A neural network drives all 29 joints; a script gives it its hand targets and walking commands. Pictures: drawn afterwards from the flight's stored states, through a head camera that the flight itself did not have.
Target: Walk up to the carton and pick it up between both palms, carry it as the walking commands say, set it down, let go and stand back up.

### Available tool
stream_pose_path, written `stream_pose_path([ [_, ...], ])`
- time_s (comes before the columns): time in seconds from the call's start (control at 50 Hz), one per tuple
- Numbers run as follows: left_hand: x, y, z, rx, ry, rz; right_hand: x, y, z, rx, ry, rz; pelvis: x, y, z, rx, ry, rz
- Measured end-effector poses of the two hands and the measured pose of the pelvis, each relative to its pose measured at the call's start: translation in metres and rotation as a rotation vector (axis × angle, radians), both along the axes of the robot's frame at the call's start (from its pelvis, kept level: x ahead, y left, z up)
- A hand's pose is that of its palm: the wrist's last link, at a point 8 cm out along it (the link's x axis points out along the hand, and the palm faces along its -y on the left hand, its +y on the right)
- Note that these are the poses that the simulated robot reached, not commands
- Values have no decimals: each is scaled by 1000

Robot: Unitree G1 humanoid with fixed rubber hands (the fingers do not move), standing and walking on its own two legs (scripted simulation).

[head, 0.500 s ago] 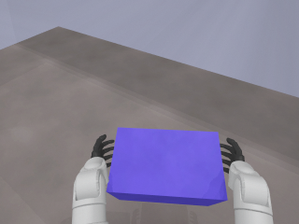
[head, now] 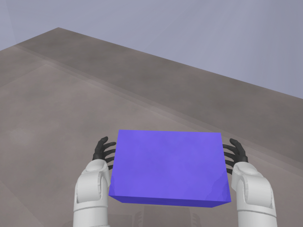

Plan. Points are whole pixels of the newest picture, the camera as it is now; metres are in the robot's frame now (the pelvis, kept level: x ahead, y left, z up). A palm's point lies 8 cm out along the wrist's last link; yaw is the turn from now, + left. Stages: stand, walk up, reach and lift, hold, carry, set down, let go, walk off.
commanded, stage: carry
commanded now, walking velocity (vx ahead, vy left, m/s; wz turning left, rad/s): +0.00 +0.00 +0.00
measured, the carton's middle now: (167, 170) +0.29 +0.00 -0.03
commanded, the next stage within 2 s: hold in 0.10 s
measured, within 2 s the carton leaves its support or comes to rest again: neither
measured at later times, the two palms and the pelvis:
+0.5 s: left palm (108, 135) +0.35 +0.17 +0.06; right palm (235, 138) +0.34 -0.19 +0.06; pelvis +0.06 +0.00 +0.02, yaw +4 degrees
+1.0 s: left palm (109, 146) +0.32 +0.16 +0.05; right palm (237, 148) +0.32 -0.19 +0.05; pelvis +0.05 -0.02 +0.02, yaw +6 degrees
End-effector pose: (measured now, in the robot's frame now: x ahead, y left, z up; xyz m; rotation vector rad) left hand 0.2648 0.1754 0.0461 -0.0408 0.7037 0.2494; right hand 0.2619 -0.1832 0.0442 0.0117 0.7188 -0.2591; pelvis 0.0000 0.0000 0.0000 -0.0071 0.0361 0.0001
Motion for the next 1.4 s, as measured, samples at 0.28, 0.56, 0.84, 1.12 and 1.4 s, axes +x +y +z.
stream_pose_path([
  [0.28, 34, -6, -16, 45, 19, -26, 34, -4, -17, -59, 20, 29, 7, -2, 4, 5, -101, 92],
  [0.56, 77, -5, 13, 40, -75, -35, 75, -4, 13, -41, -72, 15, 69, -2, 18, 2, -83, 81],
  [0.84, 54, -11, -9, 24, -18, -34, 50, -10, -7, -25, -14, -3, 63, -13, 19, 7, -93, 119],
  [1.12, 56, -6, 5, 59, -39, -38, 59, -5, 5, -42, -37, 31, 41, -17, 15, 1, -106, 107],
  [1.4, 56, 0, -28, 33, 26, -100, 54, -8, -32, 8, 25, 81, 28, -1, 6, -9, -79, 111],
])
